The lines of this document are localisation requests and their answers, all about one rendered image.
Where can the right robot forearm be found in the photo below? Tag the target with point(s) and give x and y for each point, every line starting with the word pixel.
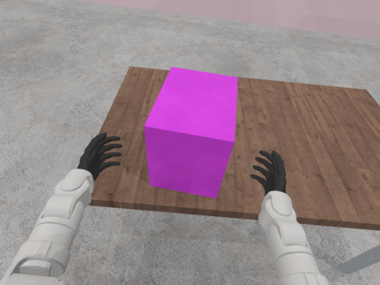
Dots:
pixel 286 239

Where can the left robot hand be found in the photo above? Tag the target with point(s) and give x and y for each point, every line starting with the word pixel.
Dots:
pixel 93 157

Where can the right robot hand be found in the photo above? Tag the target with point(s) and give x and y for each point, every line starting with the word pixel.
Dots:
pixel 276 176

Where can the robot left upper arm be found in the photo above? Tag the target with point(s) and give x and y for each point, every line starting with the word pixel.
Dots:
pixel 25 279

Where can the left robot forearm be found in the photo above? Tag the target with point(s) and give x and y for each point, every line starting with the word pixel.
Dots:
pixel 46 252

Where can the table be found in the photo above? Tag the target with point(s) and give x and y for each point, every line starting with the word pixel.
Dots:
pixel 328 138

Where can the carton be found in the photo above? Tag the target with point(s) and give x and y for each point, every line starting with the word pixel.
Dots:
pixel 190 131

